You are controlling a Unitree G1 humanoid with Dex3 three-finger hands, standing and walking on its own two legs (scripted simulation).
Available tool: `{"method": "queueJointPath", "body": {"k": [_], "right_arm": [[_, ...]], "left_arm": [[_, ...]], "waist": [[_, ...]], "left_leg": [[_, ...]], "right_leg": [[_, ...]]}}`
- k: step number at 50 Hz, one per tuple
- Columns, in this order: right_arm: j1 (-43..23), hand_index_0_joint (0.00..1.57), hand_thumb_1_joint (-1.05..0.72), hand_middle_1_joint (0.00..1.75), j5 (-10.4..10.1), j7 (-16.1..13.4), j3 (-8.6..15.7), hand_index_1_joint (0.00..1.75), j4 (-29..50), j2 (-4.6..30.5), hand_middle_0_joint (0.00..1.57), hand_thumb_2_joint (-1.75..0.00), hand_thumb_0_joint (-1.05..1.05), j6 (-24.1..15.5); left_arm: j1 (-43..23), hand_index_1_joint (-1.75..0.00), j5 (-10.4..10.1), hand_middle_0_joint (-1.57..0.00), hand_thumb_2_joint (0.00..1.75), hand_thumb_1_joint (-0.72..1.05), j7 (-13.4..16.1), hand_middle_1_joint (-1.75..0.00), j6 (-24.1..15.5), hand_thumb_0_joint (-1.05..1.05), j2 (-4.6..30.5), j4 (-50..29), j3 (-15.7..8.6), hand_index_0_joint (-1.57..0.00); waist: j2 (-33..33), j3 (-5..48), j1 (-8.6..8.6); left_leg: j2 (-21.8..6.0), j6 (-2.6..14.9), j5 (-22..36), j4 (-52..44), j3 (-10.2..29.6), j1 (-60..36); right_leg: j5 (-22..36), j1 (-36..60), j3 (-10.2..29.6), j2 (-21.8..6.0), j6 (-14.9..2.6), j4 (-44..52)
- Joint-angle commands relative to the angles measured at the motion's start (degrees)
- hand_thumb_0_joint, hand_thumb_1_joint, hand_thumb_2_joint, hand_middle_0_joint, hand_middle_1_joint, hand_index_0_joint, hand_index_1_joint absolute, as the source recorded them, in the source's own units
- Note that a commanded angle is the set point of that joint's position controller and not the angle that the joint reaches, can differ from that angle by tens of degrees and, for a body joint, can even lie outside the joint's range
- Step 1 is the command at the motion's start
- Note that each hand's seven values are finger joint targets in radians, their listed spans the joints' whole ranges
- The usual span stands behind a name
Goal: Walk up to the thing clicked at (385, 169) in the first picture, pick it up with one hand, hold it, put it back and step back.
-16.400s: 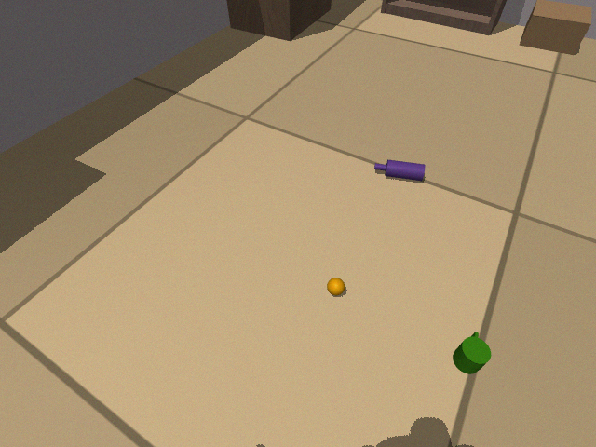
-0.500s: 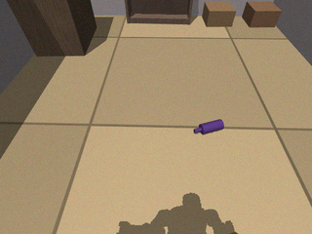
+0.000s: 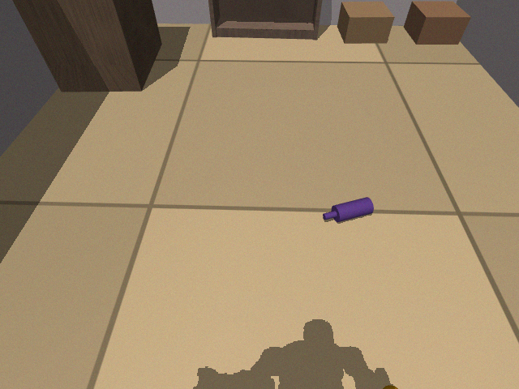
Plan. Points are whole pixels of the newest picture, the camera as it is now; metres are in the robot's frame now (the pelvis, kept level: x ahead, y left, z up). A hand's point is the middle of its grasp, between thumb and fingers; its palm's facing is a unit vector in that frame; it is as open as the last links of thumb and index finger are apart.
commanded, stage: stand
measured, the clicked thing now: (346, 210) +0.98 -0.42 -0.74
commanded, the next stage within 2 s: walk up in 0.02 s
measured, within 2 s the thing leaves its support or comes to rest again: neither
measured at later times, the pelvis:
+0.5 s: pelvis +0.13 -0.04 -0.01, yaw +1 degrees
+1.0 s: pelvis +0.39 -0.01 -0.01, yaw +0 degrees
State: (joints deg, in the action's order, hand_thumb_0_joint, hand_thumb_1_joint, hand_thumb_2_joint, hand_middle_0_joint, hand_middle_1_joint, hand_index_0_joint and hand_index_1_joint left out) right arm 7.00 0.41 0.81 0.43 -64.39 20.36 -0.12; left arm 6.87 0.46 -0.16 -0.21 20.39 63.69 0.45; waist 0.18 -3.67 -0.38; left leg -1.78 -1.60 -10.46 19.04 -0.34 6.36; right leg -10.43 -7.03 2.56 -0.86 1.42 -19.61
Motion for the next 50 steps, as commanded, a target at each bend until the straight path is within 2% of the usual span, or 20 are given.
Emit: {"method": "queueJointPath", "body": {"k": [1, 2, 4, 6, 9, 11, 12, 13, 14, 15, 20, 29, 31, 33, 34, 35, 36, 40, 46, 50], "right_arm": [[2.2, 0.2, -0.9, 0.3, 1.1, 0.6, 6.3, 0.3, 6.1, 17.5, 0.2, -0.9, 0.0, -2.5], [2.6, 0.2, -0.9, 0.3, 1.6, 1.2, 7.0, 0.3, 5.7, 18.4, 0.2, -0.9, 0.0, -2.6], [2.3, 0.2, -0.9, 0.3, 1.6, 1.6, 7.8, 0.3, 6.6, 19.1, 0.2, -0.9, 0.0, -2.4], [1.4, 0.2, -0.9, 0.3, 2.0, 1.7, 9.0, 0.3, 8.1, 20.1, 0.2, -0.9, 0.0, -3.3], [0.3, 0.2, -0.9, 0.3, 2.0, 2.2, 8.9, 0.3, 10.1, 18.4, 0.2, -0.9, 0.0, -3.4], [-5.5, 0.2, -0.9, 0.3, 1.7, 2.5, 8.6, 0.3, 12.1, 17.7, 0.2, -0.9, 0.0, -2.6], [-6.7, 0.2, -0.9, 0.3, 1.5, 2.5, 7.2, 0.3, 13.0, 13.5, 0.2, -0.9, 0.0, -2.3], [-7.1, 0.2, -0.9, 0.3, 1.4, 2.4, 5.6, 0.3, 14.8, 8.8, 0.2, -0.9, 0.0, -2.2], [-7.2, 0.2, -0.9, 0.3, 1.1, 2.0, 6.0, 0.3, 16.2, 10.8, 0.2, -0.9, 0.0, -1.8], [-4.4, 0.2, -0.9, 0.3, 1.2, 1.9, 6.9, 0.3, 15.0, 14.8, 0.2, -0.9, 0.0, -1.9], [5.0, 0.2, -0.9, 0.3, 0.3, 3.3, 6.4, 0.3, 10.4, 14.4, 0.2, -0.9, 0.0, -2.6], [-6.4, 0.2, -0.9, 0.3, 1.3, 4.7, 6.0, 0.3, 17.5, 12.4, 0.2, -0.9, 0.0, -2.7], [-2.9, 0.2, -0.9, 0.3, 1.7, 4.2, 6.5, 0.3, 16.9, 12.4, 0.2, -0.9, 0.0, -2.8], [10.5, 0.2, -0.9, 0.3, 2.5, 3.5, 8.2, 0.3, 13.7, 15.1, 0.2, -0.9, 0.0, -3.3], [18.7, 0.2, -0.9, 0.3, 3.1, 3.0, 9.9, 0.3, 12.4, 18.3, 0.2, -0.9, 0.0, -3.5], [21.7, 0.2, -0.9, 0.3, 2.9, 2.1, 11.5, 0.3, 13.9, 23.1, 0.2, -0.9, 0.0, -3.7], [19.0, 0.2, -0.9, 0.3, 0.3, 1.9, 11.4, 0.3, 14.9, 23.3, 0.2, -0.9, 0.0, -3.8], [9.1, 0.2, -0.9, 0.3, -0.9, 0.8, 7.9, 0.3, 17.7, 16.0, 0.2, -0.9, 0.0, -4.3], [6.9, 0.2, -0.9, 0.3, 0.0, 1.4, 7.4, 0.3, 20.0, 15.9, 0.2, -0.9, 0.0, -6.1], [7.2, 0.2, -0.9, 0.3, -0.2, 2.0, 7.5, 0.3, 20.7, 16.8, 0.2, -0.9, 0.0, -6.3]], "left_arm": [[0.8, -0.3, 0.9, -0.2, 0.9, 0.9, -1.2, -0.3, -2.3, 0.0, 17.8, -5.9, -6.3, -0.2], [0.1, -0.3, 1.5, -0.2, 0.9, 0.9, -1.8, -0.3, -2.3, 0.0, 17.3, -6.0, -6.5, -0.2], [-4.6, -0.3, 1.6, -0.2, 0.9, 0.9, -2.8, -0.3, -2.2, 0.0, 14.7, -8.1, -6.3, -0.2], [-5.1, -0.3, 1.4, -0.2, 0.9, 0.9, -3.1, -0.3, -2.3, 0.0, 14.0, -9.9, -6.6, -0.2], [-0.3, -0.3, 0.9, -0.2, 0.9, 0.9, -4.0, -0.3, -3.3, 0.0, 14.6, -9.0, -7.3, -0.2], [10.5, -0.3, 1.0, -0.2, 0.9, 0.9, -3.8, -0.3, -3.8, 0.0, 14.4, -5.8, -8.2, -0.2], [18.6, -0.3, 1.3, -0.2, 0.9, 0.9, -2.8, -0.3, -4.3, 0.0, 17.3, -2.4, -9.3, -0.2], [25.4, -0.3, 2.2, -0.2, 0.9, 0.9, -1.9, -0.3, -4.6, 0.0, 22.4, -1.6, -10.8, -0.2], [17.1, -0.3, 2.3, -0.2, 0.9, 0.9, -1.5, -0.3, -4.6, 0.0, 23.9, -5.5, -10.4, -0.2], [9.8, -0.3, 1.9, -0.2, 0.9, 0.9, -1.6, -0.3, -4.4, 0.0, 24.8, -8.6, -10.3, -0.2], [5.0, -0.3, -0.1, -0.2, 0.9, 0.9, -1.4, -0.3, -6.3, 0.0, 16.8, -11.1, -7.9, -0.2], [11.0, -0.3, 0.3, -0.2, 0.9, 0.9, -1.4, -0.3, -5.7, 0.0, 18.7, -13.1, -8.1, -0.2], [10.5, -0.3, -0.2, -0.2, 0.9, 0.9, -1.1, -0.3, -5.4, 0.0, 19.0, -13.5, -7.8, -0.2], [10.6, -0.3, -0.7, -0.2, 0.9, 0.9, -0.6, -0.3, -4.9, 0.0, 17.6, -14.6, -7.2, -0.2], [13.9, -0.3, -1.1, -0.2, 0.9, 0.9, -0.5, -0.3, -4.6, 0.0, 14.8, -14.9, -6.1, -0.2], [16.3, -0.3, -1.8, -0.2, 0.9, 0.9, -0.9, -0.3, -4.7, 0.0, 10.9, -15.8, -5.6, -0.2], [14.0, -0.3, -1.8, -0.2, 0.9, 0.9, 0.0, -0.3, -4.4, 0.0, 17.5, -15.3, -6.8, -0.2], [13.1, -0.3, -2.0, -0.2, 0.9, 0.9, -1.2, -0.3, -4.7, 0.0, 14.8, -14.2, -5.5, -0.2], [9.9, -0.3, -0.3, -0.2, 0.9, 0.9, -3.3, -0.3, -4.1, 0.0, 12.7, -16.3, -5.5, -0.2], [6.0, -0.3, 0.1, -0.2, 0.9, 0.9, -4.1, -0.3, -4.8, 0.0, 12.4, -16.9, -6.7, -0.2]], "waist": [[0.3, 12.3, -0.09], [2.3, 7.8, -0.34], [8.2, -1.2, -1.65], [9.4, -5.7, -1.47], [8.2, 0.7, 0.53], [8.3, 2.8, 6.49], [-2.6, 5.1, 10.12], [-17.3, 3.2, 13.33], [-10.2, -0.3, 9.49], [-6.1, -4.1, 6.29], [-6.1, -4.6, 0.8], [-6.6, -2.5, 4.46], [-4.8, 0.4, 2.65], [2.5, 8.0, -3.77], [9.0, 14.4, -6.85], [19.9, 18.6, -7.11], [13.4, 19.8, -6.89], [3.1, 4.6, -0.68], [6.5, -3.3, 0.31], [8.7, -1.4, -0.26]], "left_leg": [[-4.5, 6.93, -24.3, 0.6, 5.7, -3.5], [-6.4, 8.36, -34.1, -0.7, 8.6, -0.9], [-12.0, 11.13, -38.3, -8.2, 15.4, 2.2], [-20.1, 15.32, -27.6, -12.5, 22.2, -0.4], [-14.7, 13.51, -26.1, -8.0, 14.9, -2.8], [-8.9, 10.12, -25.3, 2.3, 5.3, 10.7], [-3.3, 7.0, -24.6, 17.6, -0.2, 21.8], [5.4, 3.94, -27.1, 36.7, -1.8, 37.4], [5.2, 2.8, -21.2, 41.8, 7.0, 38.5], [1.0, 3.04, -16.1, 41.7, 9.6, 34.9], [-1.4, 2.36, -1.2, 36.2, 8.2, 28.0], [-1.5, 2.66, 2.5, 13.6, -1.9, 21.8], [-0.1, 4.48, 3.3, 11.3, -4.2, 15.7], [2.0, 7.94, 4.5, 8.3, -5.1, -3.7], [-2.5, 11.48, -2.8, 8.3, 2.8, -18.5], [-18.4, 17.12, -7.4, 4.9, 32.1, -29.7], [-22.4, 22.49, -9.5, -1.1, 43.7, -28.7], [-14.5, 13.18, 12.8, -2.4, 12.3, -3.3], [-12.6, 16.19, 10.3, -6.1, 3.0, 3.1], [-11.2, 13.04, 7.5, -3.0, 1.7, 7.0]], "right_leg": [[-21.3, 0.0, 3.3, -2.6, -4.62, -2.5], [-28.8, -7.4, 3.7, -2.8, -5.27, -6.0], [-23.0, -18.5, -1.3, 0.0, -3.43, -16.4], [-16.1, -24.7, -1.3, -3.1, -2.74, -22.7], [-16.5, -16.4, -2.1, -3.4, -3.2, -13.5], [-7.1, 4.5, -5.9, -1.3, -3.43, -4.4], [-9.0, 18.1, -3.2, -0.8, -3.23, -1.5], [-25.7, 21.5, 18.1, -13.1, -4.2, 7.0], [-39.7, 11.4, 33.9, -23.0, -8.37, 17.2], [-43.0, 4.2, 34.5, -24.6, -10.95, 18.5], [-9.1, 4.2, 5.4, -11.3, -6.66, 13.1], [16.4, 9.4, -4.2, -12.2, -9.27, 7.1], [26.6, 10.2, -5.3, -12.8, -9.49, 0.9], [29.2, 3.6, -9.2, -9.5, -7.75, -19.4], [18.6, -8.2, -10.3, -5.7, -5.55, -34.8], [-13.7, -25.8, -7.0, 5.7, -2.52, -49.1], [-21.1, -28.4, 1.7, 4.0, -4.98, -54.6], [-9.4, -21.2, 5.2, -2.7, -4.31, -48.2], [-4.5, -22.8, -1.5, -5.9, -0.71, -28.5], [5.3, -12.4, -3.9, -4.8, -2.09, -15.9]]}}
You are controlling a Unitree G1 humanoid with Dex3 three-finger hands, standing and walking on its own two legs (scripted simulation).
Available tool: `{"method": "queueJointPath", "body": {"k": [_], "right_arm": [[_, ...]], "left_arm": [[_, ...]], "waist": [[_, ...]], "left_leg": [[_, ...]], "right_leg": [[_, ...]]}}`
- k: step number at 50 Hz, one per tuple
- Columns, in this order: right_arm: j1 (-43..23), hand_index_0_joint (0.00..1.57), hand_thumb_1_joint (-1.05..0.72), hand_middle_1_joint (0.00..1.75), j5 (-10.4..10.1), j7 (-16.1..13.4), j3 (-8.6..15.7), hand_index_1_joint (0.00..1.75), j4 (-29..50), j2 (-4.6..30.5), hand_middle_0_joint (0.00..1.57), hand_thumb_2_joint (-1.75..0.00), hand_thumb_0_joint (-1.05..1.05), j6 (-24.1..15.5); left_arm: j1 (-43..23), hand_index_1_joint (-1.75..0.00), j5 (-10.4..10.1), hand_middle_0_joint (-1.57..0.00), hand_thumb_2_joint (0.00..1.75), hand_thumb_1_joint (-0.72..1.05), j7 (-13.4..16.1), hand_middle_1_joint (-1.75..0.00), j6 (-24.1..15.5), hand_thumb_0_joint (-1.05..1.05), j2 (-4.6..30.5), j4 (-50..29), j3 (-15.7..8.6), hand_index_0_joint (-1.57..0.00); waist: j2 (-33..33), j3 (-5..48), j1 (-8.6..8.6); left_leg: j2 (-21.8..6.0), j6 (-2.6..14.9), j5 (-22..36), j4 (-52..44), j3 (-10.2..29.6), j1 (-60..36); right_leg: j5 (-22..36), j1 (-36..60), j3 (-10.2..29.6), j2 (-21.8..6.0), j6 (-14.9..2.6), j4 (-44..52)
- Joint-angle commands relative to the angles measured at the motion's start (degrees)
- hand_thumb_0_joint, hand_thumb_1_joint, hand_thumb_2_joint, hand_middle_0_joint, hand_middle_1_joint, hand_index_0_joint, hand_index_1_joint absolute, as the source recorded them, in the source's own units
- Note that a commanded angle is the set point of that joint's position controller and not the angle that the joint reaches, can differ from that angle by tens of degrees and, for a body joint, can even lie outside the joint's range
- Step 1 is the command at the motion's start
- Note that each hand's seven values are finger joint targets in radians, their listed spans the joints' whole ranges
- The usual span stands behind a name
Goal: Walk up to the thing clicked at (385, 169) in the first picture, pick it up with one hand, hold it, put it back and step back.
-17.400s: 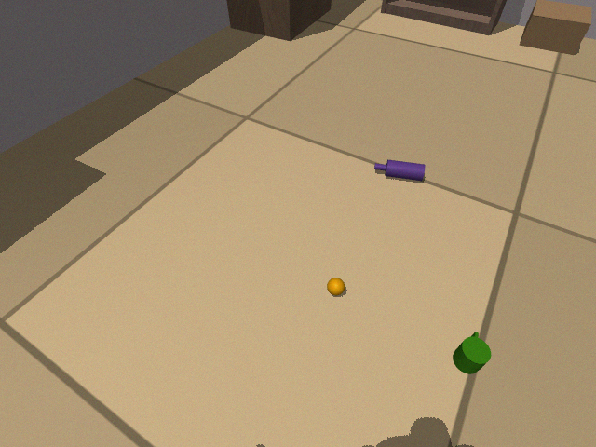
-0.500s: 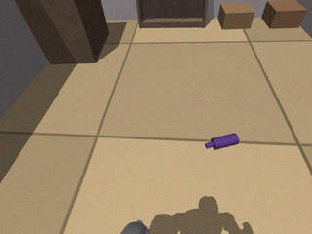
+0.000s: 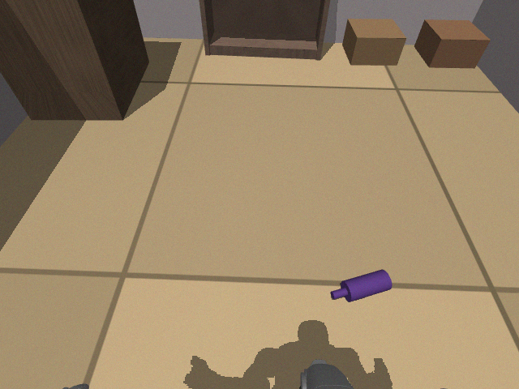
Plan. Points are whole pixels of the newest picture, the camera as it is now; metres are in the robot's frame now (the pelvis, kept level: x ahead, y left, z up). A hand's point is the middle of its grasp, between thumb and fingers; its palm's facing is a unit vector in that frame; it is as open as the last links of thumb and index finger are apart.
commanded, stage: walk up
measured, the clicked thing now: (359, 287) +0.59 -0.41 -0.73
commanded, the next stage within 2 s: none
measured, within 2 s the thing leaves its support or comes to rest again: neither
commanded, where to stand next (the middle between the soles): +0.81 +0.05 m, yaw +0 degrees
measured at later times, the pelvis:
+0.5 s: pelvis +0.22 -0.01 +0.00, yaw +4 degrees
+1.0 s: pelvis +0.41 +0.03 +0.00, yaw +0 degrees
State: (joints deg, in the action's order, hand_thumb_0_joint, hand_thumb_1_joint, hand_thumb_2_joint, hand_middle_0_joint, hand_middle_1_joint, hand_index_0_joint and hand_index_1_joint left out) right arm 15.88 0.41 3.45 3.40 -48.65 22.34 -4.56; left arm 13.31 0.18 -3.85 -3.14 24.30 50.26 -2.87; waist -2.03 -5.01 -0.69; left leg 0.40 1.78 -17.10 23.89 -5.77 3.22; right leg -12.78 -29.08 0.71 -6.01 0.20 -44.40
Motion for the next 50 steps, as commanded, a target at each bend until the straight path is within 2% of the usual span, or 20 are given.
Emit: {"method": "queueJointPath", "body": {"k": [1, 3, 5, 6, 7, 9, 12, 14, 19, 23, 26, 28, 29, 30, 31, 32, 35, 36, 42, 50], "right_arm": [[-1.2, 0.2, -0.9, 0.3, -0.3, -0.5, 4.4, 0.3, 5.0, 14.5, 0.2, -0.9, 0.0, -1.7], [-3.1, 0.2, -0.9, 0.3, -0.3, -0.7, 4.8, 0.3, 5.8, 15.3, 0.2, -0.9, 0.0, -1.2], [-2.1, 0.2, -0.9, 0.3, 0.0, -0.9, 3.8, 0.3, 6.3, 13.0, 0.2, -0.9, 0.0, -0.9], [2.4, 0.2, -0.9, 0.3, 0.0, -0.8, 2.7, 0.3, 6.0, 9.9, 0.2, -0.9, 0.0, -0.9], [6.0, 0.2, -0.9, 0.3, -0.3, -0.6, 1.8, 0.3, 6.4, 7.4, 0.2, -0.9, 0.0, -0.7], [3.1, 0.2, -0.9, 0.3, 0.0, -1.8, 3.0, 0.3, 4.8, 14.3, 0.2, -0.9, 0.0, -0.2], [3.0, 0.2, -0.9, 0.3, -1.5, -1.3, 2.8, 0.3, 2.5, 12.9, 0.2, -0.9, 0.0, 0.2], [5.5, 0.2, -0.9, 0.3, -0.9, -0.6, 3.0, 0.3, 1.6, 12.5, 0.2, -0.9, 0.0, 1.0], [1.0, 0.2, -0.9, 0.3, 0.4, 0.9, 3.6, 0.3, 2.5, 12.0, 0.2, -0.9, 0.0, 1.7], [-5.1, 0.2, -0.9, 0.3, 0.9, 1.7, 3.4, 0.3, 4.1, 10.7, 0.2, -0.9, 0.0, 0.8], [-2.3, 0.2, -0.9, 0.3, 0.9, 1.6, 3.8, 0.3, 3.3, 10.9, 0.2, -0.9, 0.0, 0.1], [7.9, 0.2, -0.9, 0.3, 1.5, 0.5, 5.3, 0.3, -0.3, 14.5, 0.2, -0.9, 0.0, -0.6], [13.3, 0.2, -0.9, 0.3, 2.1, -0.3, 6.6, 0.3, -1.2, 18.1, 0.2, -0.9, 0.0, -1.0], [12.0, 0.2, -0.9, 0.3, 1.8, -1.0, 7.0, 0.3, 0.9, 21.3, 0.2, -0.9, 0.0, -1.2], [9.4, 0.2, -0.9, 0.3, -0.3, -0.9, 7.1, 0.3, 1.8, 22.1, 0.2, -0.9, 0.0, -1.0], [7.3, 0.2, -0.9, 0.3, -0.7, -1.1, 6.8, 0.3, 2.1, 20.3, 0.2, -0.9, 0.0, -0.7], [2.7, 0.2, -0.9, 0.3, -0.6, -1.8, 4.1, 0.3, 3.1, 14.8, 0.2, -0.9, 0.0, -1.3], [2.8, 0.2, -0.9, 0.3, -0.7, -1.7, 4.0, 0.3, 2.9, 14.7, 0.2, -0.9, 0.0, -1.6], [3.2, 0.2, -0.9, 0.3, -0.1, -1.9, 4.4, 0.3, 4.5, 15.1, 0.2, -0.9, 0.0, -1.8], [3.5, 0.2, -0.9, 0.3, 0.2, -1.6, 4.3, 0.3, 5.4, 15.3, 0.2, -0.9, 0.0, -0.9]], "left_arm": [[-0.2, -0.3, 0.3, -0.2, 0.9, 0.9, -0.4, -0.3, -1.8, 0.0, 8.7, -2.9, -3.7, -0.2], [2.9, -0.3, 0.5, -0.2, 0.9, 0.9, -0.3, -0.3, -1.6, 0.0, 9.6, -1.5, -4.4, -0.2], [8.7, -0.3, 0.7, -0.2, 0.9, 0.9, 0.3, -0.3, -2.2, 0.0, 12.2, 0.0, -5.7, -0.2], [13.2, -0.3, 1.0, -0.2, 0.9, 0.9, 1.1, -0.3, -2.9, 0.0, 14.8, 0.4, -6.8, -0.2], [15.0, -0.3, 1.1, -0.2, 0.9, 0.9, 1.6, -0.3, -3.4, 0.0, 19.1, -0.7, -7.5, -0.2], [10.5, -0.3, -0.5, -0.2, 0.9, 0.9, 2.0, -0.3, -3.1, 0.0, 19.8, -2.4, -6.7, -0.2], [4.7, -0.3, -0.7, -0.2, 0.9, 0.9, 2.5, -0.3, -3.2, 0.0, 15.0, -3.1, -5.2, -0.2], [2.1, -0.3, -0.6, -0.2, 0.9, 0.9, 2.5, -0.3, -3.3, 0.0, 13.1, -3.7, -4.5, -0.2], [2.2, -0.3, 0.3, -0.2, 0.9, 0.9, 2.2, -0.3, -3.9, 0.0, 14.4, -5.6, -4.8, -0.2], [5.6, -0.3, 0.4, -0.2, 0.9, 0.9, 1.8, -0.3, -3.7, 0.0, 15.1, -4.7, -5.0, -0.2], [3.6, -0.3, 0.4, -0.2, 0.9, 0.9, 1.8, -0.3, -3.3, 0.0, 16.1, -4.9, -5.1, -0.2], [5.3, -0.3, 0.6, -0.2, 0.9, 0.9, 2.0, -0.3, -2.9, 0.0, 12.5, -5.2, -3.6, -0.2], [8.3, -0.3, 0.1, -0.2, 0.9, 0.9, 2.1, -0.3, -2.6, 0.0, 8.7, -5.1, -2.2, -0.2], [10.5, -0.3, -0.4, -0.2, 0.9, 0.9, 1.9, -0.3, -2.1, 0.0, 5.5, -5.6, -1.4, -0.2], [9.1, -0.3, 0.0, -0.2, 0.9, 0.9, 3.0, -0.3, -1.5, 0.0, 12.9, -4.0, -3.1, -0.2], [6.9, -0.3, 0.1, -0.2, 0.9, 0.9, 3.2, -0.3, -1.5, 0.0, 14.2, -3.9, -2.9, -0.2], [9.0, -0.3, -1.1, -0.2, 0.9, 0.9, 2.3, -0.3, -1.2, 0.0, 12.0, -1.2, -2.7, -0.2], [10.3, -0.3, -1.2, -0.2, 0.9, 0.9, 2.0, -0.3, -0.8, 0.0, 11.2, -0.8, -2.7, -0.2], [4.5, -0.3, 0.0, -0.2, 0.9, 0.9, 0.7, -0.3, -0.1, 0.0, 9.8, -2.9, -2.5, -0.2], [-1.5, -0.3, 0.3, -0.2, 0.9, 0.9, 0.0, -0.3, -1.3, 0.0, 8.3, -3.8, -2.9, -0.2]], "waist": [[10.1, 0.6, 0.38], [9.2, 2.4, 2.62], [1.4, 6.5, 6.09], [-8.8, 10.5, 7.9], [-17.7, 11.2, 6.81], [-8.8, 7.2, 6.58], [-6.5, 2.2, 2.64], [-7.7, 1.3, 0.58], [-5.9, -0.5, 1.54], [-4.8, -0.5, 4.08], [-4.0, 2.7, 1.14], [6.6, 9.1, -3.75], [17.6, 11.7, -6.06], [23.4, 10.6, -4.1], [15.0, 9.2, -4.16], [11.1, 6.0, -3.43], [8.5, 1.2, 0.17], [10.8, 1.8, 0.61], [10.5, -0.1, -0.7], [7.9, 0.6, -1.08]], "left_leg": [[-12.6, 9.19, 11.2, -6.8, 6.7, 11.9], [-13.6, 8.54, 4.5, -3.7, 8.2, 14.8], [-10.2, 6.28, 10.8, 11.1, 5.7, 17.1], [-5.0, 4.21, 9.1, 27.8, 1.8, 20.7], [2.1, 1.53, -11.3, 40.6, 2.1, 29.6], [-0.6, 0.63, -12.5, 49.1, 8.5, 35.8], [-3.1, 1.1, -4.1, 43.8, 12.8, 29.0], [-3.2, 0.44, -0.4, 38.0, 11.1, 25.1], [-4.9, -2.48, 4.2, 23.8, 7.7, 26.6], [-5.9, -1.84, 8.3, 11.8, 4.7, 23.2], [-5.6, 0.06, 9.0, 7.7, 3.2, 14.5], [-3.2, 1.83, 4.9, 6.6, 3.8, -2.9], [-9.7, 4.56, -8.3, 0.4, 14.0, -9.8], [-22.0, 7.76, -14.9, -6.9, 39.9, -13.6], [-25.3, 12.22, -16.5, -10.1, 45.0, -8.9], [-24.9, 13.06, -11.1, -9.5, 41.0, -5.1], [-15.7, 4.2, 11.7, -8.5, 17.3, 5.1], [-14.9, 4.92, 14.9, -8.6, 15.0, 5.3], [-15.3, 10.05, 12.7, -11.3, 10.1, 2.5], [-14.8, 9.32, 13.7, -5.1, 7.1, 5.4]], "right_leg": [[9.4, 12.4, -2.7, 1.1, -1.06, 8.6], [9.2, 18.6, -4.1, 2.0, -1.59, 7.9], [4.0, 29.4, -3.3, 3.1, -3.03, 10.3], [-7.5, 35.6, 3.7, -0.8, -4.66, 17.4], [-11.8, 38.8, 27.6, -15.3, -8.97, 25.7], [-5.6, 35.8, 38.3, -20.7, -16.99, 29.4], [4.4, 22.3, 16.0, -11.5, -11.58, 29.2], [1.1, 17.4, 8.3, -7.6, -10.53, 30.7], [-10.7, 15.5, 3.8, -8.6, -12.57, 34.3], [-6.8, 17.8, 1.6, -8.3, -11.22, 30.7], [-0.2, 17.6, 1.8, -10.2, -10.32, 25.5], [7.1, 10.9, -2.6, -5.0, -7.56, 6.3], [2.0, 2.6, -7.2, 0.5, -5.48, -10.9], [-17.7, -10.5, -3.1, 8.7, -2.81, -20.7], [-18.2, -9.8, 2.1, 5.9, -3.67, -24.6], [-15.4, -10.8, 3.4, 4.0, -3.96, -26.2], [-5.3, -2.8, 6.9, 1.7, -2.85, -18.1], [-4.0, -1.7, 5.1, 2.1, -2.3, -17.8], [0.5, -4.9, 2.0, 0.9, 0.22, -6.6], [4.2, 7.3, -3.2, 2.2, -1.72, 10.7]]}}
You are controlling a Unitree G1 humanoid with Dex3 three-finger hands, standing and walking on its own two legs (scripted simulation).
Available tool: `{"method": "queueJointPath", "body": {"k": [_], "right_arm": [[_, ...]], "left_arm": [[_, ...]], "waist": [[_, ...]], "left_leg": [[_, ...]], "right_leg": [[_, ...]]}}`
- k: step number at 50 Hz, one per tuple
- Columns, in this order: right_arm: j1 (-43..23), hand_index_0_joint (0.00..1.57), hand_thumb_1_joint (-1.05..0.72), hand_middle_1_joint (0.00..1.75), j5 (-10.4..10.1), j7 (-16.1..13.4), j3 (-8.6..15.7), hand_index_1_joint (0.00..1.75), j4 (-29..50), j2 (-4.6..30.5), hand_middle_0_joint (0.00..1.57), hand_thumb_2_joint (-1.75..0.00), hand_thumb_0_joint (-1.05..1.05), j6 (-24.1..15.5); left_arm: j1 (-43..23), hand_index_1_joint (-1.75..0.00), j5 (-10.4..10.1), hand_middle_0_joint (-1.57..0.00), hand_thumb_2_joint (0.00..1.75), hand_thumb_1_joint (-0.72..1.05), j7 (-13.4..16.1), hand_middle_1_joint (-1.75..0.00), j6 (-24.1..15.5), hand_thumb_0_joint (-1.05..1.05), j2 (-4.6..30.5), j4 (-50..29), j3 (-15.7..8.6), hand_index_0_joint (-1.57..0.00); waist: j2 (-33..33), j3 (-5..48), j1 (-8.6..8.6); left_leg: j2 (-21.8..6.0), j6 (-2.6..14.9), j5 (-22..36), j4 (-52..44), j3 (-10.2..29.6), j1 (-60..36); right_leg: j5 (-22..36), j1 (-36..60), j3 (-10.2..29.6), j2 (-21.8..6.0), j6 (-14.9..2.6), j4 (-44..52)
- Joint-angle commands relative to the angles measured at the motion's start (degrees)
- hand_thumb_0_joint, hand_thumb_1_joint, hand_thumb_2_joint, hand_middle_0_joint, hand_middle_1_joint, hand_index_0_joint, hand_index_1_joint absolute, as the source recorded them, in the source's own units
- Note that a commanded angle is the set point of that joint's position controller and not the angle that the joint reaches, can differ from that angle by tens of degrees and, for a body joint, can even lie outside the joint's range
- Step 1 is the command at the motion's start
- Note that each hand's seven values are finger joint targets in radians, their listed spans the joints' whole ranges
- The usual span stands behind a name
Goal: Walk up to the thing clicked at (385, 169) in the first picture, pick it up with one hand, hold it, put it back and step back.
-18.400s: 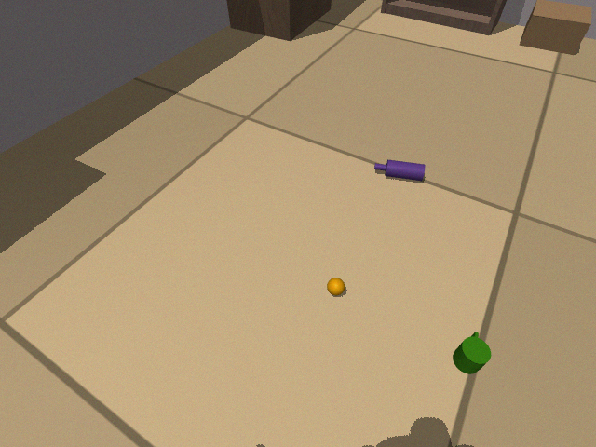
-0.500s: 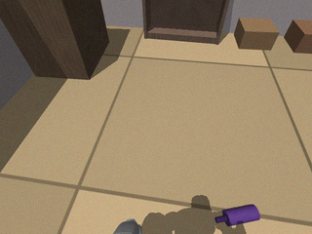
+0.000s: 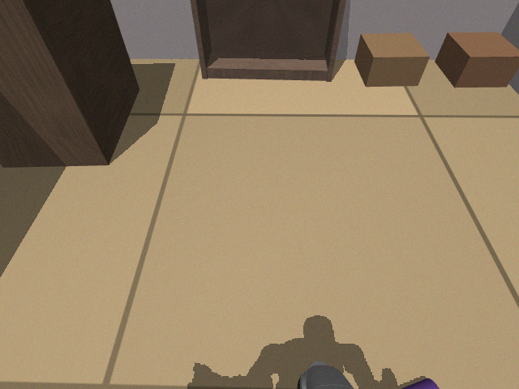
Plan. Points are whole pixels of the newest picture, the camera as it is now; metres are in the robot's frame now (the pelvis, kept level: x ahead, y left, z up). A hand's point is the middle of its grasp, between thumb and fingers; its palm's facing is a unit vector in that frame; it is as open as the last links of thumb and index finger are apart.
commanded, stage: walk up
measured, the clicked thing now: out of the picture +0.18 -0.44 -0.73
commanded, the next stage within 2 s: none
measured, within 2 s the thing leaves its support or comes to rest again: neither
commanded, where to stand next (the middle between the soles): +0.40 +0.02 m, yaw +0 degrees
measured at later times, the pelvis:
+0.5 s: pelvis +0.16 +0.01 +0.01, yaw -15 degrees
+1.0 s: pelvis +0.32 +0.13 +0.00, yaw -39 degrees
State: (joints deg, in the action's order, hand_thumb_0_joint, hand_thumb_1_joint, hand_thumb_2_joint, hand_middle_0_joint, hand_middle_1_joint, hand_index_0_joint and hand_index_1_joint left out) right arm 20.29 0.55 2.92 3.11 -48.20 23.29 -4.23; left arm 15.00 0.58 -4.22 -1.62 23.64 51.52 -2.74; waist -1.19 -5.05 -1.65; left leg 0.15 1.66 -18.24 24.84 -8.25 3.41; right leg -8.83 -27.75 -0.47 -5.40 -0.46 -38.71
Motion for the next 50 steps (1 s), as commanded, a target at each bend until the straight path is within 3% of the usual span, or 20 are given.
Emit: {"method": "queueJointPath", "body": {"k": [1, 3, 4, 5, 6, 7, 11, 12, 14, 17, 20, 26, 28, 31, 32, 34, 35, 38, 40, 50], "right_arm": [[-0.8, 0.2, -0.9, 0.3, -0.1, -1.2, 4.6, 0.3, 5.2, 14.4, 0.2, -0.9, 0.0, -1.0], [0.1, 0.2, -0.9, 0.3, -0.3, -1.2, 3.5, 0.3, 5.8, 11.9, 0.2, -0.9, 0.0, -0.7], [2.7, 0.2, -0.9, 0.3, -0.5, -1.2, 2.4, 0.3, 6.1, 8.6, 0.2, -0.9, 0.0, -0.8], [4.9, 0.2, -0.9, 0.3, -0.4, -1.0, 1.4, 0.3, 6.6, 6.3, 0.2, -0.9, 0.0, -0.5], [2.5, 0.2, -0.9, 0.3, -0.2, -1.6, 2.9, 0.3, 5.3, 12.9, 0.2, -0.9, 0.0, 0.3], [0.9, 0.2, -0.9, 0.3, 0.0, -2.0, 3.1, 0.3, 4.5, 13.8, 0.2, -0.9, 0.0, 0.5], [2.7, 0.2, -0.9, 0.3, -0.6, -0.7, 3.0, 0.3, 1.5, 11.4, 0.2, -0.9, 0.0, 1.4], [-6.3, 0.2, -0.9, 0.3, 0.9, 1.0, 4.0, 0.3, 7.3, 11.6, 0.2, -0.9, 0.0, 1.2], [-8.6, 0.2, -0.9, 0.3, 1.2, 1.4, 4.3, 0.3, 8.2, 11.1, 0.2, -0.9, 0.0, 1.7], [-3.8, 0.2, -0.9, 0.3, 0.3, 1.7, 4.8, 0.3, 6.2, 11.9, 0.2, -0.9, 0.0, 3.1], [-7.7, 0.2, -0.9, 0.3, 0.7, 1.9, 5.0, 0.3, 7.8, 12.7, 0.2, -0.9, 0.0, 3.9], [-15.0, 0.2, -0.9, 0.3, 1.8, 2.7, 4.8, 0.3, 11.1, 12.3, 0.2, -0.9, 0.0, 3.3], [-14.7, 0.2, -0.9, 0.3, 1.7, 2.8, 5.3, 0.3, 11.5, 12.4, 0.2, -0.9, 0.0, 3.1], [1.6, 0.2, -0.9, 0.3, 1.8, 1.8, 7.5, 0.3, 8.0, 15.0, 0.2, -0.9, 0.0, 2.4], [3.1, 0.2, -0.9, 0.3, 2.5, 1.0, 8.3, 0.3, 8.0, 18.9, 0.2, -0.9, 0.0, 2.4], [-6.1, 0.2, -0.9, 0.3, 1.6, 0.9, 8.5, 0.3, 12.2, 21.6, 0.2, -0.9, 0.0, 3.0], [-9.5, 0.2, -0.9, 0.3, 0.6, 1.2, 8.6, 0.3, 12.4, 21.3, 0.2, -0.9, 0.0, 3.5], [-11.6, 0.2, -0.9, 0.3, 1.0, 1.1, 6.3, 0.3, 13.9, 13.9, 0.2, -0.9, 0.0, 3.3], [-10.3, 0.2, -0.9, 0.3, 0.7, 0.9, 5.7, 0.3, 12.7, 13.1, 0.2, -0.9, 0.0, 2.6], [-4.1, 0.2, -0.9, 0.3, 0.6, -0.6, 5.8, 0.3, 12.1, 12.8, 0.2, -0.9, 0.0, 2.7]], "left_arm": [[-1.5, -0.3, 0.0, -0.2, 0.9, 0.9, 0.6, -0.3, -3.0, 0.0, 9.0, -4.6, -3.1, -0.2], [5.8, -0.3, 0.3, -0.2, 0.9, 0.9, 1.6, -0.3, -4.1, 0.0, 11.8, -2.3, -4.3, -0.2], [10.9, -0.3, 0.5, -0.2, 0.9, 0.9, 2.4, -0.3, -4.6, 0.0, 14.7, -1.4, -5.5, -0.2], [11.4, -0.3, 0.3, -0.2, 0.9, 0.9, 2.9, -0.3, -4.8, 0.0, 19.0, -2.7, -6.4, -0.2], [10.3, -0.3, -0.5, -0.2, 0.9, 0.9, 2.9, -0.3, -4.2, 0.0, 19.5, -2.5, -6.3, -0.2], [8.9, -0.3, -1.1, -0.2, 0.9, 0.9, 3.0, -0.3, -4.0, 0.0, 18.9, -3.4, -6.0, -0.2], [2.2, -0.3, -1.2, -0.2, 0.9, 0.9, 3.4, -0.3, -4.3, 0.0, 14.0, -5.1, -4.3, -0.2], [6.0, -0.3, -0.8, -0.2, 0.9, 0.9, 3.4, -0.3, -2.6, 0.0, 12.9, -7.0, -4.3, -0.2], [8.1, -0.3, -0.4, -0.2, 0.9, 0.9, 3.9, -0.3, -2.9, 0.0, 14.3, -7.5, -4.7, -0.2], [2.0, -0.3, -0.1, -0.2, 0.9, 0.9, 4.4, -0.3, -3.4, 0.0, 15.7, -10.2, -5.2, -0.2], [5.8, -0.3, 0.4, -0.2, 0.9, 0.9, 4.8, -0.3, -3.5, 0.0, 15.3, -11.0, -5.0, -0.2], [11.4, -0.3, 0.5, -0.2, 0.9, 0.9, 5.6, -0.3, -3.6, 0.0, 17.0, -10.9, -5.7, -0.2], [9.6, -0.3, 0.6, -0.2, 0.9, 0.9, 6.0, -0.3, -3.6, 0.0, 17.8, -11.8, -5.8, -0.2], [2.2, -0.3, 0.6, -0.2, 0.9, 0.9, 6.8, -0.3, -3.1, 0.0, 15.2, -14.2, -4.2, -0.2], [8.2, -0.3, 0.6, -0.2, 0.9, 0.9, 7.6, -0.3, -2.8, 0.0, 8.9, -12.9, -2.7, -0.2], [12.2, -0.3, -0.3, -0.2, 0.9, 0.9, 8.8, -0.3, -1.2, 0.0, 14.7, -10.9, -3.6, -0.2], [10.4, -0.3, 0.0, -0.2, 0.9, 0.9, 8.5, -0.3, -1.2, 0.0, 17.2, -9.8, -3.9, -0.2], [13.9, -0.3, -1.0, -0.2, 0.9, 0.9, 6.3, -0.3, -0.3, 0.0, 17.2, -5.3, -5.0, -0.2], [14.2, -0.3, -0.9, -0.2, 0.9, 0.9, 4.9, -0.3, 0.0, 0.0, 14.9, -5.5, -4.1, -0.2], [4.1, -0.3, 0.2, -0.2, 0.9, 0.9, 3.8, -0.3, 2.0, 0.0, 12.3, -10.4, -2.9, -0.2]], "waist": [[6.4, 1.9, 0.78], [-1.9, 8.0, 4.58], [-10.7, 12.5, 6.31], [-18.1, 12.6, 5.59], [-12.2, 9.7, 6.89], [-9.4, 6.3, 6.52], [-6.6, 1.4, 1.9], [-2.1, -0.5, 2.63], [-2.7, 1.0, 3.54], [-5.8, 5.6, -0.62], [-6.1, 4.4, 1.53], [-6.9, 0.6, 4.01], [-7.3, 1.4, 2.63], [-1.0, 6.6, -8.04], [16.0, 8.5, -7.46], [15.2, 1.0, -1.84], [14.0, -3.0, -0.79], [12.7, -0.7, 1.46], [12.7, 1.2, 0.98], [5.3, 0.2, -1.93]], "left_leg": [[-14.7, 9.0, 15.7, -3.5, 9.9, 4.5], [-11.1, 6.36, 21.3, 12.5, 6.6, 7.5], [-6.8, 4.21, 13.6, 26.1, 3.6, 13.0], [0.6, 1.44, -11.0, 35.1, 2.9, 27.1], [-0.5, 1.31, -13.8, 39.8, 7.0, 31.9], [-2.4, 0.9, -13.2, 40.9, 9.7, 31.4], [-4.5, 0.81, -2.2, 35.7, 11.6, 25.7], [-1.1, -0.89, -4.9, 34.3, 12.2, 28.9], [-1.8, -2.0, -1.9, 32.4, 13.7, 29.9], [-3.1, -4.64, 4.5, 30.5, 13.7, 31.5], [-2.9, -5.55, 4.0, 27.6, 13.2, 29.5], [-2.6, -4.98, 0.4, 18.3, 15.8, 30.7], [-2.2, -4.12, -1.5, 14.5, 17.2, 25.9], [-2.2, -0.6, 3.2, -0.5, 17.7, -8.6], [-10.6, -0.56, -7.3, -4.0, 25.8, -15.7], [-25.7, 4.56, -38.8, -18.6, 48.8, 3.7], [-24.8, 4.81, -40.0, -22.2, 48.1, 12.6], [-13.3, 0.18, -22.8, -16.2, 25.2, 13.1], [-11.6, 2.04, -15.6, -14.3, 18.2, 8.5], [-16.1, -5.21, 6.2, -13.4, 7.0, 2.9]], "right_leg": [[-0.3, 8.5, -2.4, 2.1, -1.51, 6.5], [-0.6, 23.3, -2.0, 3.7, -3.01, 11.8], [-6.0, 30.8, 7.3, -2.8, -4.58, 15.5], [-8.8, 38.2, 28.9, -15.2, -9.27, 19.2], [-12.3, 35.8, 37.0, -19.1, -14.92, 22.1], [-11.2, 29.8, 35.7, -19.1, -16.08, 23.0], [-4.0, 17.6, 13.9, -8.6, -9.76, 23.9], [-3.4, 16.6, 28.4, -4.4, -10.3, 24.4], [-4.2, 18.2, 28.8, -5.3, -10.52, 25.8], [-14.4, 21.6, 24.5, -2.9, -9.93, 27.6], [-21.4, 16.8, 26.4, -1.8, -10.04, 28.2], [-15.3, 17.6, 30.2, -2.7, -11.66, 22.0], [-8.9, 15.7, 31.1, -3.4, -11.24, 18.2], [-5.4, -6.0, 21.9, 3.3, -5.16, 0.5], [-20.9, -15.1, 12.5, 11.5, -2.55, -15.3], [-22.0, -17.9, 7.0, 9.0, -1.46, -29.2], [-17.2, -13.3, 7.2, 4.7, -1.68, -31.0], [-9.6, -5.7, 5.2, 3.6, 0.17, -25.2], [-6.6, -5.8, 3.1, 3.2, 0.95, -21.6], [-3.8, -3.2, -1.1, 1.1, 1.23, -6.9]]}}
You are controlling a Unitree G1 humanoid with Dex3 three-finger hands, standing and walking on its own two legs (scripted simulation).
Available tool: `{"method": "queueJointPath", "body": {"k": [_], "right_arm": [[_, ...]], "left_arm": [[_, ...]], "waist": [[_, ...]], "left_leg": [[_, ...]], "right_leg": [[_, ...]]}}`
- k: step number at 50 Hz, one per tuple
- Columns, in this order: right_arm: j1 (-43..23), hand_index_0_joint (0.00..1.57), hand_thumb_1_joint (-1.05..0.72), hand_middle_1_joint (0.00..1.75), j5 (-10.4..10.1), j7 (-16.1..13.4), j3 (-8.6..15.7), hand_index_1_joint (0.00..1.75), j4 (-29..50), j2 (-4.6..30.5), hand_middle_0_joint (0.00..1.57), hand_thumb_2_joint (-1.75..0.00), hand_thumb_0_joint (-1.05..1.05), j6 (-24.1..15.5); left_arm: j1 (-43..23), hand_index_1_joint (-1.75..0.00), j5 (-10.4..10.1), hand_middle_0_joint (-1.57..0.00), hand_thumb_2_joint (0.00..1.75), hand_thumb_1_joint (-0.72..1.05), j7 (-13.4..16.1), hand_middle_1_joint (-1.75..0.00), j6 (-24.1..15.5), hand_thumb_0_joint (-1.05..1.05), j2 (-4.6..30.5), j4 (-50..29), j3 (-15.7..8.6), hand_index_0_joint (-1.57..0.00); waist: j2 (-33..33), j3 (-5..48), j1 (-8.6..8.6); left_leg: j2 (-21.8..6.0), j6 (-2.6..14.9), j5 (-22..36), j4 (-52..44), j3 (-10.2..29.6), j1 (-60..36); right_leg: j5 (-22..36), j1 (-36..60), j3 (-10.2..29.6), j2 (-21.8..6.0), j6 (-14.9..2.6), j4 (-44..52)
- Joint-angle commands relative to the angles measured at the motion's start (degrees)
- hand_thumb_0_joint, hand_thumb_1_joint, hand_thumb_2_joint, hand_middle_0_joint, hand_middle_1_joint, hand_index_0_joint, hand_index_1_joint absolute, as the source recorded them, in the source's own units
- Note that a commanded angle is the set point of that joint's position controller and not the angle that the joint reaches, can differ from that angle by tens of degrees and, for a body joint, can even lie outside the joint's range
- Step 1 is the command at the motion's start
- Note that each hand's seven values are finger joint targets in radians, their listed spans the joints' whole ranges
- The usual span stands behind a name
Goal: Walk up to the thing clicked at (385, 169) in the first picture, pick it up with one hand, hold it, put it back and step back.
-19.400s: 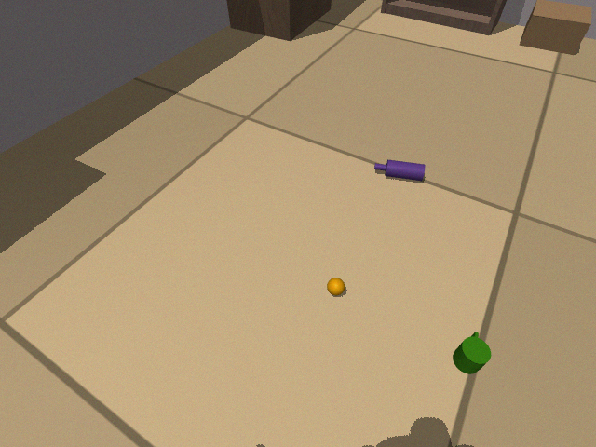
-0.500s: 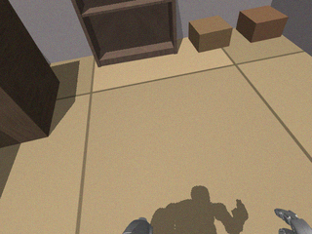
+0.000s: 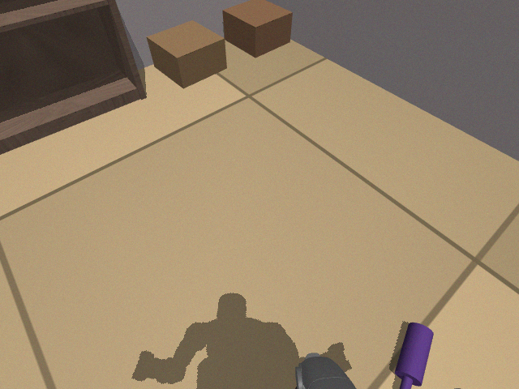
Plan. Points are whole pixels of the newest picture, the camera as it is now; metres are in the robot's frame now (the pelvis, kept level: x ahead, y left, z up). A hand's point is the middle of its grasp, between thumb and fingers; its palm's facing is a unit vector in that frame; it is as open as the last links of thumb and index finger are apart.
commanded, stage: walk up
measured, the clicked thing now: (412, 361) +0.25 -0.54 -0.73
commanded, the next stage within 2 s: none
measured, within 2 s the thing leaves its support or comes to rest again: neither
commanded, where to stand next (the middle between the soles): +0.13 -0.03 m, yaw -45 degrees
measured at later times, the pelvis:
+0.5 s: pelvis +0.08 +0.10 -0.03, yaw -21 degrees
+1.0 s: pelvis +0.06 +0.03 -0.03, yaw -37 degrees
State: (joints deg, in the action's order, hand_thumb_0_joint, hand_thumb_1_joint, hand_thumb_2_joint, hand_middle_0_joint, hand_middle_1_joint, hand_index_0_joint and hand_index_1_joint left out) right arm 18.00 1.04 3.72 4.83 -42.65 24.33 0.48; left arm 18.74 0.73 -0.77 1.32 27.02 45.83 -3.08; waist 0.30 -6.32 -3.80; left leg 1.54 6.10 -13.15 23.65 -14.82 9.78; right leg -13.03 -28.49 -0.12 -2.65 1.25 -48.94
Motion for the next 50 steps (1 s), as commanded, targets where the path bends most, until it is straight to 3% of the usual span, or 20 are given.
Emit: {"method": "queueJointPath", "body": {"k": [1, 6, 7, 8, 9, 10, 13, 16, 18, 19, 20, 21, 23, 27, 36, 40, 41, 42, 43, 50], "right_arm": [[-1.4, 0.2, -0.9, 0.3, 0.1, -1.5, 4.2, 0.3, 6.5, 11.6, 0.2, -0.9, 0.0, -1.9], [-6.0, 0.2, -0.9, 0.3, -1.0, -2.5, 5.0, 0.3, 9.8, 11.5, 0.2, -0.9, 0.0, -0.9], [-5.0, 0.2, -0.9, 0.3, -1.9, -2.7, 4.2, 0.3, 9.2, 9.2, 0.2, -0.9, 0.0, -1.0], [-4.1, 0.2, -0.9, 0.3, -2.3, -2.7, 3.4, 0.3, 10.2, 6.7, 0.2, -0.9, 0.0, -1.0], [-2.3, 0.2, -0.9, 0.3, -1.6, -2.9, 4.1, 0.3, 10.8, 10.0, 0.2, -0.9, 0.0, -0.6], [-4.1, 0.2, -0.9, 0.3, -1.0, -2.9, 4.8, 0.3, 10.2, 12.6, 0.2, -0.9, 0.0, -0.3], [2.5, 0.2, -0.9, 0.3, -2.6, -1.1, 3.9, 0.3, 3.4, 12.5, 0.2, -0.9, 0.0, -1.3], [4.6, 0.2, -0.9, 0.3, -1.4, -2.5, 3.4, 0.3, 0.9, 10.7, 0.2, -0.9, 0.0, -2.1], [11.9, 0.2, -0.9, 0.3, -0.5, -5.5, 4.1, 0.3, -2.2, 10.2, 0.2, -0.9, 0.0, -3.4], [17.5, 0.2, -0.9, 0.3, 0.1, -6.7, 5.0, 0.3, -3.7, 13.1, 0.2, -0.9, 0.0, -4.2], [18.3, 0.2, -0.9, 0.3, 0.9, -7.5, 6.3, 0.3, -2.7, 19.0, 0.2, -0.9, 0.0, -5.1], [12.7, 0.2, -0.9, 0.3, 0.3, -8.3, 7.2, 0.3, -0.4, 23.0, 0.2, -0.9, 0.0, -5.2], [0.5, 0.2, -0.9, 0.3, -0.4, -9.1, 7.6, 0.3, 1.9, 24.5, 0.2, -0.9, 0.0, -5.4], [4.0, 0.2, -0.9, 0.3, -0.2, -9.6, 5.6, 0.3, -1.0, 19.1, 0.2, -0.9, 0.0, -6.3], [7.6, 0.2, -0.9, 0.3, 0.4, -9.1, 5.3, 0.3, 0.3, 22.2, 0.2, -0.9, 0.0, -6.5], [4.4, 0.2, -0.9, 0.3, 0.4, -7.9, 3.4, 0.3, 0.9, 19.7, 0.2, -0.9, 0.0, -5.2], [6.2, 0.2, -0.9, 0.3, 0.0, -7.6, 1.9, 0.3, 1.2, 16.1, 0.2, -0.9, 0.0, -4.9], [7.2, 0.2, -0.9, 0.3, -0.6, -7.5, 0.2, 0.3, 2.6, 11.8, 0.2, -0.9, 0.0, -4.9], [2.3, 0.2, -0.9, 0.3, -1.4, -8.3, 1.1, 0.3, 3.4, 14.4, 0.2, -0.9, 0.0, -4.5], [8.3, 0.2, -0.9, 0.3, -0.2, -6.6, 0.8, 0.3, -3.9, 13.6, 0.2, -0.9, 0.0, -4.3]], "left_arm": [[-0.2, -0.3, 0.1, -0.2, 0.9, 0.9, 0.4, -0.3, -1.0, 0.0, 8.7, -5.0, -2.5, -0.2], [14.3, -0.3, -0.1, -0.2, 0.9, 0.9, 1.8, -0.3, -2.2, 0.0, 9.9, -0.5, -3.5, -0.2], [14.8, -0.3, -0.5, -0.2, 0.9, 0.9, 2.4, -0.3, -1.9, 0.0, 11.2, -0.2, -4.4, -0.2], [13.5, -0.3, -0.6, -0.2, 0.9, 0.9, 3.0, -0.3, -1.9, 0.0, 13.5, -1.9, -5.3, -0.2], [6.3, -0.3, -0.8, -0.2, 0.9, 0.9, 4.0, -0.3, -2.3, 0.0, 13.9, -5.8, -5.2, -0.2], [-0.2, -0.3, -1.2, -0.2, 0.9, 0.9, 4.5, -0.3, -2.5, 0.0, 15.2, -6.9, -5.5, -0.2], [-12.8, -0.3, -0.2, -0.2, 0.9, 0.9, 3.8, -0.3, -2.9, 0.0, 11.6, -9.0, -3.5, -0.2], [-8.8, -0.3, 2.1, -0.2, 0.9, 0.9, 0.5, -0.3, -1.0, 0.0, 11.7, -9.1, -4.6, -0.2], [-10.3, -0.3, 2.1, -0.2, 0.9, 0.9, -0.7, -0.3, 0.4, 0.0, 10.6, -10.0, -4.6, -0.2], [-10.7, -0.3, 2.4, -0.2, 0.9, 0.9, -0.8, -0.3, 0.7, 0.0, 7.1, -11.3, -4.2, -0.2], [-9.7, -0.3, 2.5, -0.2, 0.9, 0.9, -0.6, -0.3, 1.0, 0.0, 3.7, -13.2, -3.6, -0.2], [-8.1, -0.3, 2.5, -0.2, 0.9, 0.9, -0.4, -0.3, 2.2, 0.0, 6.8, -12.6, -3.9, -0.2], [-9.6, -0.3, 3.1, -0.2, 0.9, 0.9, -1.1, -0.3, 2.8, 0.0, 11.2, -10.9, -5.2, -0.2], [-5.2, -0.3, 0.8, -0.2, 0.9, 0.9, -4.0, -0.3, 3.6, 0.0, 8.8, -7.9, -6.6, -0.2], [-14.2, -0.3, 1.1, -0.2, 0.9, 0.9, -6.0, -0.3, 2.8, 0.0, 8.7, -11.4, -6.5, -0.2], [2.0, -0.3, 0.8, -0.2, 0.9, 0.9, -4.7, -0.3, 1.5, 0.0, 10.6, -3.8, -8.3, -0.2], [7.5, -0.3, 1.2, -0.2, 0.9, 0.9, -3.8, -0.3, 1.0, 0.0, 14.0, -2.2, -9.7, -0.2], [7.4, -0.3, 1.6, -0.2, 0.9, 0.9, -3.0, -0.3, 0.8, 0.0, 18.9, -3.3, -10.8, -0.2], [3.8, -0.3, 0.8, -0.2, 0.9, 0.9, -3.0, -0.3, 0.8, 0.0, 19.0, -6.3, -9.6, -0.2], [-6.5, -0.3, 0.5, -0.2, 0.9, 0.9, -0.7, -0.3, -0.8, 0.0, 12.0, -7.4, -5.7, -0.2]], "waist": [[3.8, 2.3, 0.09], [7.2, 12.0, 9.2], [-0.8, 12.8, 11.55], [-15.5, 13.0, 12.03], [-12.0, 11.0, 9.26], [-9.9, 6.2, 7.49], [-10.1, 5.5, -0.21], [-10.2, 2.6, 2.39], [-7.7, 3.5, -1.56], [0.7, 3.7, -4.06], [10.9, 3.2, -2.79], [5.5, 2.8, 0.79], [4.9, -0.7, 3.22], [9.8, 1.9, 4.0], [11.7, 6.3, 0.91], [3.7, 13.4, 8.98], [-5.8, 14.6, 12.54], [-20.0, 11.7, 11.44], [-17.9, 12.1, 11.49], [-9.7, 2.3, 3.58]], "left_leg": [[-17.5, -10.53, 7.4, -10.6, 11.8, -4.8], [-12.6, -18.18, 49.8, 18.6, -0.2, 5.0], [-6.5, -19.0, 29.9, 32.5, -1.2, 12.6], [-1.2, -17.14, -15.9, 48.6, 3.6, 31.6], [-4.1, -16.74, -27.6, 57.2, 18.7, 34.6], [-9.2, -14.32, -27.8, 57.1, 28.3, 27.2], [-6.3, -7.5, -12.5, 37.1, 17.3, 13.5], [-0.2, -7.3, -5.7, 19.5, 7.4, 5.1], [0.0, -8.69, 5.9, 7.1, 7.2, -6.5], [-5.2, -8.96, 10.0, 2.1, 12.9, -9.2], [-22.9, -4.95, 16.5, -0.4, 35.2, -7.7], [-34.1, 1.16, 18.5, -2.2, 46.1, -0.2], [-36.7, 10.57, 3.4, -6.9, 49.0, 6.1], [-20.0, 1.33, 18.1, 3.5, 19.5, 1.5], [-24.6, 5.17, 28.2, 9.3, 13.2, -4.7], [-17.4, 1.01, 20.1, 30.9, 4.9, 6.9], [-14.3, -1.05, 12.5, 42.5, 6.5, 16.6], [-7.3, -3.65, -19.7, 49.0, 6.7, 31.2], [-6.4, -4.68, -22.7, 51.7, 9.5, 35.1], [-8.2, -4.16, -12.5, 33.4, 11.7, 18.2]], "right_leg": [[-0.3, -0.9, -2.6, -1.7, -0.86, 5.9], [-1.1, 30.1, -6.5, 2.7, -7.58, 23.4], [5.7, 37.1, -0.4, 0.2, -12.07, 28.0], [10.6, 44.3, 21.9, -14.4, -21.01, 23.4], [5.2, 35.5, 36.4, -23.3, -26.51, 26.5], [-4.2, 16.5, 40.9, -28.9, -25.78, 30.1], [-18.7, 7.3, 13.5, -7.3, -12.4, 29.0], [-10.5, 0.6, 9.6, -0.1, -10.19, 21.0], [5.6, -4.5, 7.3, 2.0, -8.1, 5.8], [-0.1, -8.2, 6.9, 6.3, -6.24, -5.2], [-21.8, -16.7, 11.3, 9.2, -3.46, -14.0], [-20.4, -14.8, 14.7, 6.2, -2.05, -20.2], [-15.9, -14.3, 14.1, 0.4, -0.47, -27.0], [-5.0, -10.6, 10.6, 1.9, -1.63, -23.1], [-12.2, -3.9, 1.9, -2.8, -2.1, -1.8], [-4.4, 21.0, -6.1, 4.3, -4.6, 13.1], [-4.8, 29.9, -0.4, 3.7, -6.13, 14.8], [-2.8, 33.6, 22.0, -8.0, -10.89, 20.3], [-4.9, 29.2, 36.1, -14.8, -17.9, 27.7], [-4.6, 3.6, 19.4, -6.4, -15.18, 21.2]]}}
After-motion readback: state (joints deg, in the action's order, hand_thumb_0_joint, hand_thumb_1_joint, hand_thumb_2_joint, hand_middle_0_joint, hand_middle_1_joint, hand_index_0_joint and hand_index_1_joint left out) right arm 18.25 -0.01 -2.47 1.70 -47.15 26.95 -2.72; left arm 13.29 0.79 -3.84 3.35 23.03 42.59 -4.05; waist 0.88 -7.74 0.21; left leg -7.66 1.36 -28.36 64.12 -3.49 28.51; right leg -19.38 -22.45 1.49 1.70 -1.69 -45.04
